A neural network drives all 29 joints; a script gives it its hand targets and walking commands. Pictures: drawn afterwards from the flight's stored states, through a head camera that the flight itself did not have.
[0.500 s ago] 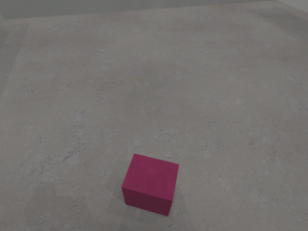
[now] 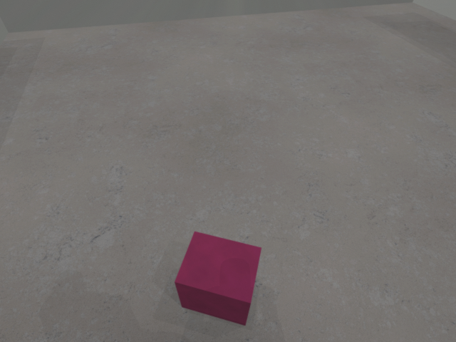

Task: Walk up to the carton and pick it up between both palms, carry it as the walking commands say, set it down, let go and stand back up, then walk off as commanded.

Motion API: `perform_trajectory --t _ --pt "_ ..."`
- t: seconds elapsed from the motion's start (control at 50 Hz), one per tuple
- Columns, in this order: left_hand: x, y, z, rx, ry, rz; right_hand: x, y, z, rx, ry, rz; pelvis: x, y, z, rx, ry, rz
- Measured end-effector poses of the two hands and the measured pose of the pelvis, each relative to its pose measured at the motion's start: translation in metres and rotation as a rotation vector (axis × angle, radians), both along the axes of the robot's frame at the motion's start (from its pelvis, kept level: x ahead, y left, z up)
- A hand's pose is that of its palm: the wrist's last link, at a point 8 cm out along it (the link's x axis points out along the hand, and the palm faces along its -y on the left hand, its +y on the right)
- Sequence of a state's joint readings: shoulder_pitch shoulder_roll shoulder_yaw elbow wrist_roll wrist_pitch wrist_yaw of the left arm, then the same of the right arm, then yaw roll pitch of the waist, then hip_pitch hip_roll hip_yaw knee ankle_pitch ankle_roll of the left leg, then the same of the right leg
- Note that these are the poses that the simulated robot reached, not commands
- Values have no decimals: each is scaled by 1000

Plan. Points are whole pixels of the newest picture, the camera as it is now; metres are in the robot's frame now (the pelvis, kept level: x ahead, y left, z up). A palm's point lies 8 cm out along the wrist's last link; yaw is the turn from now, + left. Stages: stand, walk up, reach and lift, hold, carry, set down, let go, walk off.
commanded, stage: walk up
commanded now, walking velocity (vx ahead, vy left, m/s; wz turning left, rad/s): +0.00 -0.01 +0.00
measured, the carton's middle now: (220, 278) +0.52 +0.02 -0.64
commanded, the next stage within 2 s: none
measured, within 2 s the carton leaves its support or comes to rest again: neither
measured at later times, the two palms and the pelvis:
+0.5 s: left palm out of the picture -0.04 +0.18 -0.15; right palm out of the picture -0.01 -0.21 -0.15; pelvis +0.01 -0.01 +0.00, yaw +0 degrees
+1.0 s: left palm out of the picture -0.03 +0.18 -0.16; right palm out of the picture -0.01 -0.26 -0.16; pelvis +0.01 -0.04 -0.01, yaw -1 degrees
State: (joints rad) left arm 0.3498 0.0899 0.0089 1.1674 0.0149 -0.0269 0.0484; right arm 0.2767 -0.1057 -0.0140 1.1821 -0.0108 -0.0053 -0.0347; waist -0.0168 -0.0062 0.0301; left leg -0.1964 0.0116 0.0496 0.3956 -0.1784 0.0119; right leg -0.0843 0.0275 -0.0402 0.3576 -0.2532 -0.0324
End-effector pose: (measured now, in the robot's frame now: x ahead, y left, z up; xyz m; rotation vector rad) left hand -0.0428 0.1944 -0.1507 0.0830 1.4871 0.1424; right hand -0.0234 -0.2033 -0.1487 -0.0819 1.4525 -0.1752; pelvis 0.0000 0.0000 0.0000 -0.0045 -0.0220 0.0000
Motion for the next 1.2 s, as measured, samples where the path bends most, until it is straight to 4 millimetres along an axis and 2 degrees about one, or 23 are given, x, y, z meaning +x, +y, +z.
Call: perform_trajectory --t 0.26,0.64,0.86,1.06,1.2 --pt "3 -3 1 10 30 1 8 -3 -1 -1 12 -8 10 -4 -1 6 3 -4" --pt "0 -18 1 14 55 6 9 -13 -3 5 16 -18 16 -18 -2 7 1 -9" --pt "-1 -19 -4 42 59 6 14 -34 -5 -31 -4 -19 13 -30 -7 -2 -3 -14" --pt "15 -9 -13 73 9 -7 18 -62 -6 -87 -21 -8 8 -41 -15 -6 -4 -17" --pt "22 -13 -14 57 -5 1 27 -60 -4 -86 -25 3 15 -40 -14 -11 -8 -13"
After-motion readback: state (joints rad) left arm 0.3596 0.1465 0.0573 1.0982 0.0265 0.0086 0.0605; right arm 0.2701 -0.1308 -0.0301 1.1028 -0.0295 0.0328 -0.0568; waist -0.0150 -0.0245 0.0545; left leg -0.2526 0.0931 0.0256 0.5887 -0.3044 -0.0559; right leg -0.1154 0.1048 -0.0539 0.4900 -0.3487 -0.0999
